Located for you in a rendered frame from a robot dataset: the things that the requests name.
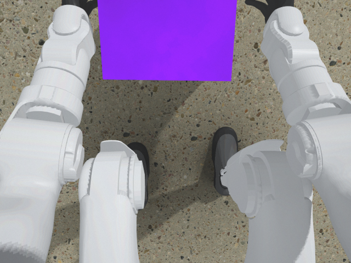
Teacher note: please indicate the robot left upper arm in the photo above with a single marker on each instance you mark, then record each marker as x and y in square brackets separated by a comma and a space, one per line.
[36, 159]

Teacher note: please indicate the robot thigh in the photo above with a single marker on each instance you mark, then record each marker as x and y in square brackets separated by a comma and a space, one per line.
[282, 231]
[108, 220]

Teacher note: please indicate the robot right upper arm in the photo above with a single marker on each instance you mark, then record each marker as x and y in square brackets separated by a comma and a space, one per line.
[320, 149]

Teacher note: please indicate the left robot forearm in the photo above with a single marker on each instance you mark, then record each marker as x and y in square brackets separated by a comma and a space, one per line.
[60, 77]

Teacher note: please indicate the robot right thigh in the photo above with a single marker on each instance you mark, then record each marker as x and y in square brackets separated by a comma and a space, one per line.
[282, 231]

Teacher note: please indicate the right robot forearm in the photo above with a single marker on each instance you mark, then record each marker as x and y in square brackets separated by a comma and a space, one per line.
[305, 86]

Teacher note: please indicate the robot right hand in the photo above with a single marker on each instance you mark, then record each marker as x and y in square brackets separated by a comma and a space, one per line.
[272, 5]

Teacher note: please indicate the carton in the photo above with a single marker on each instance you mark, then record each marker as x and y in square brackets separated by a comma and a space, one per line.
[167, 40]

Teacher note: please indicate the robot left thigh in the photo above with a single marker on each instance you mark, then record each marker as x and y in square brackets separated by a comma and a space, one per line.
[108, 220]

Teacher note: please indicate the robot left hand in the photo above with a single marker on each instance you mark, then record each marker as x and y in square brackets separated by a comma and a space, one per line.
[86, 5]

